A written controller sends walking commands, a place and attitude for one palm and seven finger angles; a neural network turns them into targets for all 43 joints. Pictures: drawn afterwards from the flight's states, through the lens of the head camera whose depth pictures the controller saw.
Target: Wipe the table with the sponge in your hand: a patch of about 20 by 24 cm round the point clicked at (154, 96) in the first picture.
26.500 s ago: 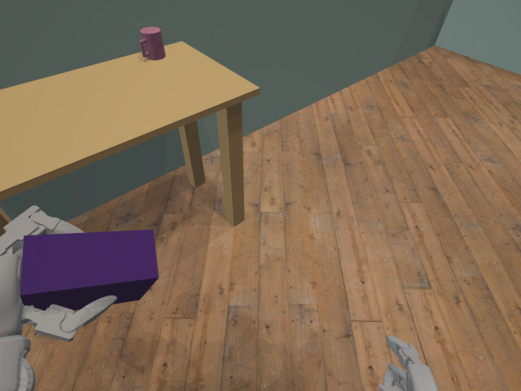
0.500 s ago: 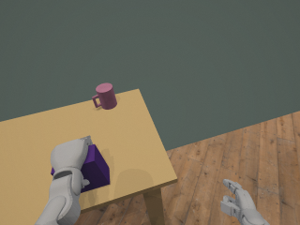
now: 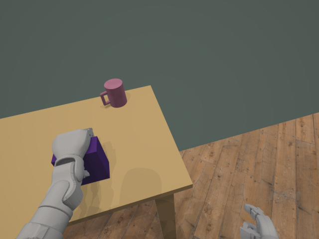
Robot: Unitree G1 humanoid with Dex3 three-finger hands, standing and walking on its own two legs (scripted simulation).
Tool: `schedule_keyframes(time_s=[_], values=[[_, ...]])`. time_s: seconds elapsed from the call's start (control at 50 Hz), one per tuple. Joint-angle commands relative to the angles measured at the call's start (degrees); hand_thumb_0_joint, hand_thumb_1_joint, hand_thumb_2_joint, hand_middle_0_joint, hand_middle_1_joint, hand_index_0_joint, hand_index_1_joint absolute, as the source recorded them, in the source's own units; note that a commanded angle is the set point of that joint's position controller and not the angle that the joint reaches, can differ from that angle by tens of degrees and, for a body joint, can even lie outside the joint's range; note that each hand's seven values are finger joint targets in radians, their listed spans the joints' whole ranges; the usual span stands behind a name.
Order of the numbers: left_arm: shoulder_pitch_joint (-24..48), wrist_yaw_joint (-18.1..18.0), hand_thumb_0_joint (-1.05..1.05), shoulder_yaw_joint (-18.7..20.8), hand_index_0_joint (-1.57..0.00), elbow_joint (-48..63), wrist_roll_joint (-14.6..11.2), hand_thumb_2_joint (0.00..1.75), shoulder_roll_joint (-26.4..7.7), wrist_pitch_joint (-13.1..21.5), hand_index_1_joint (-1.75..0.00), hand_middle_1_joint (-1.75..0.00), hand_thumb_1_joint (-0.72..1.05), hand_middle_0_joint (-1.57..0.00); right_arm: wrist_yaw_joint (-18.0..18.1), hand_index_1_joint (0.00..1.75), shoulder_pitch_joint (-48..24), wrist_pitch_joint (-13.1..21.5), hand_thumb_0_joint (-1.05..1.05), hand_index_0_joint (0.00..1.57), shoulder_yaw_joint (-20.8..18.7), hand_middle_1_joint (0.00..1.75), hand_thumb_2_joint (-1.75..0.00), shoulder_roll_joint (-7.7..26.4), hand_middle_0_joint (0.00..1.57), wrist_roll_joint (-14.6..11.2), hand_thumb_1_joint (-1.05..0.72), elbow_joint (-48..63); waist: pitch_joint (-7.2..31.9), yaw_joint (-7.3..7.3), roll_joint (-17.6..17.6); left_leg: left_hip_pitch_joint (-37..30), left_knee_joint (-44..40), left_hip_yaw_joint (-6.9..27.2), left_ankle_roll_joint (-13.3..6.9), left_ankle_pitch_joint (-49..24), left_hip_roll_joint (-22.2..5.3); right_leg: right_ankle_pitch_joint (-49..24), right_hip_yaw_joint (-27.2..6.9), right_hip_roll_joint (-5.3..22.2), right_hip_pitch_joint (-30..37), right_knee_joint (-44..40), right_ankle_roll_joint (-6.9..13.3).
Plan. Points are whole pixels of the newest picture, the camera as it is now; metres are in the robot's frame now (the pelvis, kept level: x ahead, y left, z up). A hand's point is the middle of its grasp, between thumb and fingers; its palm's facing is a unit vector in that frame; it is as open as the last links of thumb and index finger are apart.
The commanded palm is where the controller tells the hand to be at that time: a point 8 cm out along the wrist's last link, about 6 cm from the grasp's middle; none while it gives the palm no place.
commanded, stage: wipe forward along the middle lane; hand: left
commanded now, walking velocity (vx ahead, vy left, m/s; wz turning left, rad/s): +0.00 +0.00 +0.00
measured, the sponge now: (86, 167) +0.30 +0.26 +0.00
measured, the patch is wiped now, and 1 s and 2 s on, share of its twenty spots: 0.95 0.95 0.95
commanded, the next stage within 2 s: slide back across to the first lane in 1.20 s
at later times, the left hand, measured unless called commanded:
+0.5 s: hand (81, 140) +0.36 +0.28 +0.05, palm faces -0.08 -0.01 -1.00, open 10.0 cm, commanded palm +0.34 +0.27 +0.09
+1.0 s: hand (83, 131) +0.39 +0.29 +0.05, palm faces -0.08 +0.00 -1.00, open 10.0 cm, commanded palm +0.38 +0.28 +0.08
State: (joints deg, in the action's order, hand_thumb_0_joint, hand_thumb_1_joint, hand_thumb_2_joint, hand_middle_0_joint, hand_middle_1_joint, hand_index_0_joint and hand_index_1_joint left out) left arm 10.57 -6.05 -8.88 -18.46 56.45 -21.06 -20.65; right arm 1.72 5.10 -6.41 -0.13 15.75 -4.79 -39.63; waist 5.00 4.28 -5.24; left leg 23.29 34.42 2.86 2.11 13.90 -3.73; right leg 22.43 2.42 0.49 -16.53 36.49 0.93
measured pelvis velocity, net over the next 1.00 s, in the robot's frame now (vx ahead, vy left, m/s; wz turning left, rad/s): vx -0.01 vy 0.02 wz -0.01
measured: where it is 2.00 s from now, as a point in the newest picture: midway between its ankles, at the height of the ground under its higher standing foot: outside the picture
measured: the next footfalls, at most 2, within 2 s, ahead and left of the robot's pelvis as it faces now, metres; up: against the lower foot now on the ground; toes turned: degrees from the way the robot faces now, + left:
none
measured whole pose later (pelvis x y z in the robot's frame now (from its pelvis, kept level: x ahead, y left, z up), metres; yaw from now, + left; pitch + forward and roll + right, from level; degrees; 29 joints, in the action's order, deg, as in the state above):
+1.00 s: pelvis -0.01 +0.02 -0.01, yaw +0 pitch +8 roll -1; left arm 35.6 -9.4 -6.4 -48.6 58.4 -24.0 -14.6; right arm 1.4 10.2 -10.0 -1.5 16.0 -4.8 -41.3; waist 6.4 0.3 -4.0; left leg 32.7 38.3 2.9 2.4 14.2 -3.6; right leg 21.5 2.0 0.6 -25.0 38.2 -0.4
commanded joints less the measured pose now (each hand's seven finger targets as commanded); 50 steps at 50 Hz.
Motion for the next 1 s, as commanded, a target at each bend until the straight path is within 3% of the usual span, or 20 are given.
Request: schedule_keyframes(time_s=[0.0, 0.02, 0.08, 0.14, 0.18, 0.2, 0.24, 0.34, 0.38, 0.44, 0.48, 0.54, 0.62, 0.7, 0.74, 0.78, 0.82, 0.86, 0.92, 0.98], values=[[12.56, -0.01, 0.0, 3.99, -1.2, -0.54, 0.27, 1.3, -9.65, 0.31, -1.6, -1.6, 0.1, -1.2, 0.61, 0.3, -8.85, 2.02, 0.0, 0.2, -2.28, 0.3, -0.9, 7.04, 0.2, 0.2, -0.9, 9.05, 6.56, -1.62, 10.08, -6.22, -1.27, -4.49, -4.49, -5.47, 4.93, -18.21, -0.2, -1.63, -2.75, -7.94, 1.24], [12.09, 0.1, 0.0, 3.07, -1.2, -1.28, 0.0, 1.3, -8.24, 0.48, -1.6, -1.6, 0.1, -1.2, 0.5, 0.3, -8.48, 2.09, 0.0, 0.2, -2.38, 0.3, -0.9, 6.91, 0.2, 0.11, -0.9, 9.3, 6.32, -1.64, 9.84, -5.9, -1.11, -4.48, -4.5, -5.33, 4.95, -18.12, 0.11, -1.63, -3.22, -7.91, 1.16], [14.32, -0.14, 0.0, 4.33, -1.2, -2.11, 0.21, 1.3, -10.04, 0.91, -1.6, -1.6, 0.1, -1.2, 0.48, 0.3, -7.92, 1.66, 0.0, 0.2, -2.57, 0.3, -0.9, 7.23, 0.2, 0.1, -0.9, 9.2, 6.89, -1.65, 8.07, -5.67, -1.4, -4.15, -4.36, -4.81, 4.78, -16.37, 0.03, -1.79, -3.7, -7.9, 1.5], [16.8, -0.52, 0.0, 3.16, -1.2, -4.73, 0.27, 1.3, -8.52, 1.56, -1.6, -1.6, 0.1, -1.2, 0.55, 0.3, -7.09, 1.58, 0.0, 0.2, -2.78, 0.3, -0.9, 7.08, 0.2, -0.03, -0.9, 8.81, 6.56, -2.16, 8.75, -5.47, -0.83, -4.4, -4.49, -4.46, 4.76, -15.61, 0.4, -1.85, -5.15, -7.7, 1.5], [17.19, -0.83, 0.0, 5.15, -1.2, -5.84, 0.5, 1.3, -10.85, 1.76, -1.6, -1.6, 0.1, -1.2, 0.49, 0.3, -6.44, 1.32, 0.0, 0.2, -3.02, 0.3, -0.9, 7.58, 0.2, 0.12, -0.9, 8.59, 7.34, -1.96, 9.23, -4.91, -0.96, -4.17, -4.38, -4.63, 4.71, -16.07, 0.24, -1.95, -4.39, -7.62, 1.62], [17.91, -0.88, 0.0, 3.75, -1.2, -5.8, 0.22, 1.3, -9.43, 1.93, -1.6, -1.6, 0.1, -1.2, 0.6, 0.3, -6.5, 1.27, 0.0, 0.2, -2.89, 0.3, -0.9, 7.28, 0.2, -0.07, -0.9, 8.93, 7.44, -2.23, 9.11, -4.82, -0.93, -4.36, -4.51, -4.2, 4.79, -15.58, 0.27, -1.81, -4.61, -7.65, 1.39], [19.42, -1.16, 0.0, 4.66, -1.2, -7.73, 0.45, 1.3, -10.64, 2.13, -1.6, -1.6, 0.1, -1.2, 0.7, 0.3, -6.0, 1.13, 0.0, 0.2, -3.01, 0.3, -0.9, 7.48, 0.2, -0.03, -0.9, 8.34, 7.39, -2.44, 10.07, -4.41, -0.55, -4.42, -4.52, -4.08, 4.67, -15.65, 0.32, -1.83, -5.12, -7.61, 1.34], [26.47, -1.54, 0.0, 2.22, -1.2, -11.51, 1.04, 1.3, -9.39, 2.38, -1.6, -1.6, 0.1, -1.2, 0.92, 0.3, -5.37, 0.91, 0.0, 0.2, -2.88, 0.3, -0.9, 7.31, 0.2, -0.34, -0.9, 7.69, 6.75, -3.35, 7.68, -4.35, -1.13, -4.11, -4.49, -1.21, 4.61, -9.81, 0.68, -1.97, -8.12, -8.11, 1.6], [28.19, -1.66, 0.0, 4.24, -1.2, -13.1, 1.4, 1.3, -11.92, 2.56, -1.6, -1.6, 0.1, -1.2, 0.95, 0.3, -4.42, 0.58, 0.0, 0.2, -3.06, 0.3, -0.9, 7.7, 0.2, -0.13, -0.9, 7.26, 8.51, -3.27, 8.0, -4.24, -1.09, -3.83, -4.4, -2.31, 4.51, -11.27, 0.58, -2.07, -6.92, -7.77, 1.79], [30.18, -1.71, 0.0, 2.81, -1.2, -14.99, 1.12, 1.3, -10.47, 3.18, -1.6, -1.6, 0.1, -1.2, 0.99, 0.3, -4.08, 0.31, 0.0, 0.2, -2.94, 0.3, -0.9, 7.47, 0.2, -0.23, -0.9, 7.31, 9.21, -3.72, 7.84, -4.16, -0.68, -4.04, -4.47, -2.43, 4.42, -11.71, 0.77, -1.98, -7.51, -7.53, 1.62], [30.66, -1.94, 0.0, 4.47, -1.2, -17.16, 1.5, 1.3, -12.1, 3.37, -1.6, -1.6, 0.1, -1.2, 0.88, 0.3, -3.19, -0.1, 0.0, 0.2, -3.09, 0.3, -0.9, 7.72, 0.2, -0.06, -0.9, 6.92, 9.74, -3.55, 8.12, -3.62, -0.86, -3.6, -4.28, -3.09, 4.24, -12.18, 0.82, -2.14, -7.09, -7.27, 1.88], [30.35, -2.37, 0.0, 3.3, -1.2, -17.52, 1.56, 1.3, -10.2, 4.04, -1.6, -1.6, 0.1, -1.2, 0.54, 0.3, -2.57, -0.22, 0.0, 0.2, -3.31, 0.3, -0.9, 7.54, 0.2, 0.04, -0.9, 7.09, 11.18, -3.65, 7.96, -4.19, -0.01, -3.83, -4.42, -4.73, 4.17, -14.62, 1.12, -2.15, -7.2, -6.67, 1.87], [35.99, -2.95, 0.0, 2.8, -1.2, -20.28, 1.88, 1.3, -10.78, 4.27, -1.6, -1.6, 0.1, -1.2, 0.67, 0.3, -1.75, -0.43, 0.0, 0.2, -3.24, 0.3, -0.9, 7.72, 0.2, -0.05, -0.9, 6.25, 9.04, -5.05, 8.67, -3.15, -0.21, -3.52, -4.45, -2.71, 4.03, -11.85, 1.24, -2.25, -9.5, -7.01, 1.68], [36.96, -3.46, 0.0, 4.3, -1.2, -22.58, 2.55, 1.3, -12.48, 4.79, -1.6, -1.6, 0.1, -1.2, 0.48, 0.3, -0.38, -0.78, 0.0, 0.2, -3.62, 0.3, -0.9, 7.88, 0.2, 0.2, -0.9, 5.68, 11.83, -4.63, 7.5, -3.39, 0.33, -3.51, -4.41, -4.65, 3.96, -13.94, 1.21, -2.28, -8.48, -6.18, 1.95], [36.94, -3.61, 0.0, 2.91, -1.2, -22.56, 2.49, 1.3, -10.55, 5.06, -1.6, -1.6, 0.1, -1.2, 0.23, 0.3, -0.13, -1.03, 0.0, 0.2, -3.73, 0.3, -0.9, 7.66, 0.2, 0.24, -0.9, 5.72, 12.71, -4.82, 7.44, -3.76, 0.72, -3.74, -4.47, -5.84, 3.88, -15.77, 1.33, -2.28, -8.45, -5.97, 1.94], [35.87, -3.75, 0.0, 4.43, -1.2, -23.03, 2.04, 1.3, -11.58, 5.0, -1.6, -1.6, 0.1, -1.2, 0.1, 0.3, 0.11, -1.45, 0.0, 0.2, -3.83, 0.3, -0.9, 7.82, 0.2, 0.3, -0.9, 5.77, 13.58, -4.42, 7.74, -3.27, 0.53, -3.49, -4.39, -6.88, 3.82, -17.34, 1.29, -2.33, -7.11, -5.87, 2.05], [36.4, -3.97, 0.0, 4.04, -1.2, -24.26, 2.19, 1.3, -11.55, 5.04, -1.6, -1.6, 0.1, -1.2, 0.07, 0.3, 0.06, -1.62, 0.0, 0.2, -3.81, 0.3, -0.9, 7.92, 0.2, 0.26, -0.9, 5.64, 11.9, -4.97, 8.35, -2.81, 0.83, -3.8, -4.54, -5.96, 3.84, -16.66, 1.23, -2.24, -8.29, -6.1, 1.75], [37.69, -4.23, 0.0, 5.29, -1.2, -24.95, 2.76, 1.3, -13.63, 5.28, -1.6, -1.6, 0.1, -1.2, 0.04, 0.3, 0.6, -1.73, 0.0, 0.2, -3.84, 0.3, -0.9, 8.09, 0.2, 0.34, -0.9, 5.17, 12.21, -5.13, 7.87, -2.33, 1.13, -3.83, -4.52, -6.21, 3.84, -17.15, 1.12, -2.22, -8.33, -5.87, 1.79], [41.41, -4.47, 0.0, 3.79, -1.2, -26.19, 3.39, 1.3, -12.89, 5.49, -1.6, -1.6, 0.1, -1.2, 0.12, 0.3, 0.83, -1.74, 0.0, 0.2, -3.81, 0.3, -0.9, 8.02, 0.2, 0.22, -0.9, 4.99, 10.43, -5.95, 6.54, -2.24, 0.65, -3.43, -4.48, -3.77, 3.68, -12.42, 1.45, -2.33, -11.23, -6.11, 1.85], [43.99, -4.73, 0.0, 5.08, -1.2, -28.22, 3.44, 1.3, -14.55, 5.94, -1.6, -1.6, 0.1, -1.2, 0.17, 0.3, 1.94, -1.71, 0.0, 0.2, -4.01, 0.3, -0.9, 8.14, 0.2, 0.36, -0.9, 4.31, 12.13, -6.13, 6.9, -1.93, 0.8, -3.4, -4.56, -4.14, 3.56, -12.79, 1.19, -2.36, -10.63, -6.02, 1.83]])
